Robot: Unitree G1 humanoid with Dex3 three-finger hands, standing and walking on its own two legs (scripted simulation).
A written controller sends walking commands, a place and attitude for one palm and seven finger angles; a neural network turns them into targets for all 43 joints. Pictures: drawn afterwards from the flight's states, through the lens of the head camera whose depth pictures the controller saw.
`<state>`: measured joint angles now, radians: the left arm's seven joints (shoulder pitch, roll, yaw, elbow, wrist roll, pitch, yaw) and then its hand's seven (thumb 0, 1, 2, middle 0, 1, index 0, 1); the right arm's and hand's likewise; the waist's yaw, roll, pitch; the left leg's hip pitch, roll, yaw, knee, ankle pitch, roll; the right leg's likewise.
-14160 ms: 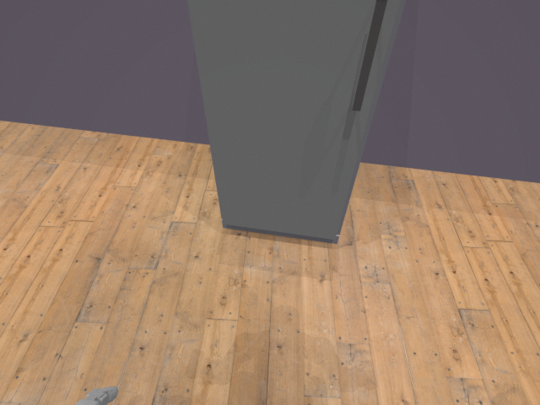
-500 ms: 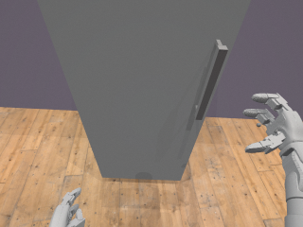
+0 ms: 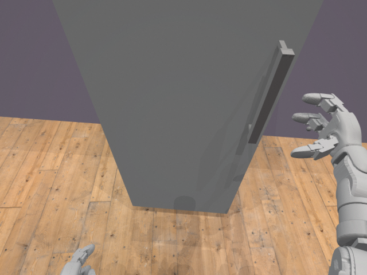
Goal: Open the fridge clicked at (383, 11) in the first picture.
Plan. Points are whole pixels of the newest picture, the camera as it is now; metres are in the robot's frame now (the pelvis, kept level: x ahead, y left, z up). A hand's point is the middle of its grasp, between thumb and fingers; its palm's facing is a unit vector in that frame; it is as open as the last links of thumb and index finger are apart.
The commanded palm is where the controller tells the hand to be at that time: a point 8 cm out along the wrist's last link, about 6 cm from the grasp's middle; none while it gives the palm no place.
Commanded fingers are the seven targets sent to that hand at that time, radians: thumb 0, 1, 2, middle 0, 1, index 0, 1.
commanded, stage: move the hooked fingers beside the handle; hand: right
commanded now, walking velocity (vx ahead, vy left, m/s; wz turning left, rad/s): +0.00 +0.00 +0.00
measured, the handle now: (264, 99) +0.50 -0.14 +0.13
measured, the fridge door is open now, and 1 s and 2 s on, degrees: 0 0 0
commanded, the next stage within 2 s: feel for the door with the fingertips in 1.20 s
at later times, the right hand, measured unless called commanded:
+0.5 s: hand (297, 114) +0.45 -0.20 +0.14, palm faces -0.02 +1.00 +0.02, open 14.0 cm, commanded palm +0.42 -0.26 +0.14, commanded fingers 0.00 0.50 -0.30 0.30 1.20 0.30 1.20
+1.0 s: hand (296, 114) +0.45 -0.20 +0.14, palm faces -0.04 +1.00 +0.02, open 14.0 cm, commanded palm +0.42 -0.25 +0.14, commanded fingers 0.00 0.50 -0.30 0.30 1.20 0.30 1.20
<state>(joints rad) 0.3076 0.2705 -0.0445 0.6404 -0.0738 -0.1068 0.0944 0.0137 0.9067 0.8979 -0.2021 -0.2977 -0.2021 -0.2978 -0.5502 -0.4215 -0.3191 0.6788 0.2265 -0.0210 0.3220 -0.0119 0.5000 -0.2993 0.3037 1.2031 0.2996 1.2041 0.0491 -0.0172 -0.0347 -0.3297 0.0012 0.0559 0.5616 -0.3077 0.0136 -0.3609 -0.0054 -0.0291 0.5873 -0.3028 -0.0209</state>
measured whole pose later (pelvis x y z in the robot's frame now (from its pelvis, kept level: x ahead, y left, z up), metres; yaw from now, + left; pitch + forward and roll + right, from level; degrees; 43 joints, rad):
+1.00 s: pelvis +0.00 -0.01 -0.01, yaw +1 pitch +8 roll +1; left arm 0.36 0.27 -0.03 0.65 -0.06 -0.03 0.06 0.01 0.91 0.90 -0.20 -0.30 -0.20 -0.30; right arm -0.75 -0.43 -0.31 0.92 0.19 -0.14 0.29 -0.01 0.50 -0.30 0.30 1.20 0.30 1.20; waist 0.08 -0.01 -0.07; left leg -0.42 -0.01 0.05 0.61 -0.31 0.01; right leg -0.46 -0.01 -0.04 0.65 -0.33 -0.03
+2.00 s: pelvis -0.01 +0.01 -0.01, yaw +1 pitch +7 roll +1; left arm 0.37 0.27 -0.03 0.66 -0.06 -0.03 0.05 0.01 0.91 0.90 -0.20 -0.30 -0.20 -0.30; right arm -0.79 -0.40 -0.29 0.97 0.16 -0.16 0.22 -0.01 0.50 -0.30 0.32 1.21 0.33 1.22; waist 0.09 -0.02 -0.05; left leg -0.43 -0.02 0.05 0.62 -0.31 0.03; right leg -0.46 -0.03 -0.03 0.65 -0.32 -0.01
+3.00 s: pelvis -0.01 +0.00 -0.01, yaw +1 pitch +7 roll +1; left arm 0.36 0.25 -0.02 0.66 -0.05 -0.04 0.03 0.01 0.91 0.90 -0.20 -0.30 -0.20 -0.30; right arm -0.72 -0.27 -0.21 0.82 0.15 -0.15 0.10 -0.01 0.50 -0.30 0.30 1.20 0.30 1.20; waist 0.07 -0.02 -0.05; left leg -0.42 -0.01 0.04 0.63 -0.32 0.02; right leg -0.45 -0.02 -0.04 0.65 -0.32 -0.02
